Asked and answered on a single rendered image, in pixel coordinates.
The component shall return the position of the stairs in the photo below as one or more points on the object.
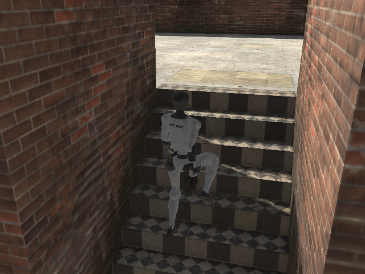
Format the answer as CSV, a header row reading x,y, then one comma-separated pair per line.
x,y
245,229

